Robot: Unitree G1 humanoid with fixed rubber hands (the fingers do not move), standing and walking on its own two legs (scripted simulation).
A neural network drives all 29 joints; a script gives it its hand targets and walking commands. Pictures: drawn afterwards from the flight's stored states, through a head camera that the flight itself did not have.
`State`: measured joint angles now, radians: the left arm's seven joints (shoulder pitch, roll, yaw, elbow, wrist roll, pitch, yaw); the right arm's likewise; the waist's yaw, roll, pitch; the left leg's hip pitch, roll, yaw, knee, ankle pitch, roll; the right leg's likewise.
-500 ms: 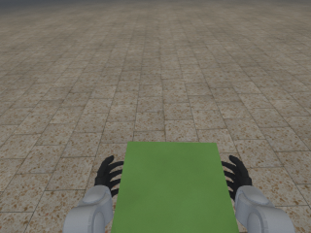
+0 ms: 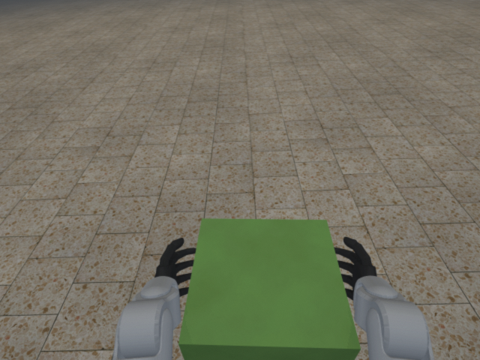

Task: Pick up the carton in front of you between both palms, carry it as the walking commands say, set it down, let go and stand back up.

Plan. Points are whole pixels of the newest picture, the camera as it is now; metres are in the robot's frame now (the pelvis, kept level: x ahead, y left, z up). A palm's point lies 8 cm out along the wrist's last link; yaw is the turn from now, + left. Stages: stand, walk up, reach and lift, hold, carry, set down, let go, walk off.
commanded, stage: carry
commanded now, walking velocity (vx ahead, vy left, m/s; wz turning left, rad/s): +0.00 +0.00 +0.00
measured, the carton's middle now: (263, 313) +0.24 +0.00 -0.01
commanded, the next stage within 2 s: hold in 0.44 s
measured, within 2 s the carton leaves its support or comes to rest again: neither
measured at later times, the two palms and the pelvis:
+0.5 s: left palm (177, 276) +0.28 +0.15 +0.04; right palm (355, 278) +0.28 -0.15 +0.03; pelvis -0.01 +0.00 +0.00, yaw +0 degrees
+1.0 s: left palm (173, 280) +0.27 +0.15 +0.05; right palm (359, 281) +0.27 -0.15 +0.05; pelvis -0.02 -0.01 +0.01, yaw +1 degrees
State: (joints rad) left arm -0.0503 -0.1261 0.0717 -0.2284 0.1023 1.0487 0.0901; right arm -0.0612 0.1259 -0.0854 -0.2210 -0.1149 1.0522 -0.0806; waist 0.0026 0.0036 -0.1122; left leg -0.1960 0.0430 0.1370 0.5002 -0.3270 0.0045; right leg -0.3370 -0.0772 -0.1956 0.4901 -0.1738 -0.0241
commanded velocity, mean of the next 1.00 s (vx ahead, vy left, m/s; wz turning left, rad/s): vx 0.00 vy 0.00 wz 0.00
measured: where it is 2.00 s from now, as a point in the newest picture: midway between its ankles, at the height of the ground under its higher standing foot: outside the picture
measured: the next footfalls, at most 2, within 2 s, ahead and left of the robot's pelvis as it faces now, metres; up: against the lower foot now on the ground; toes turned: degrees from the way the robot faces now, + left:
none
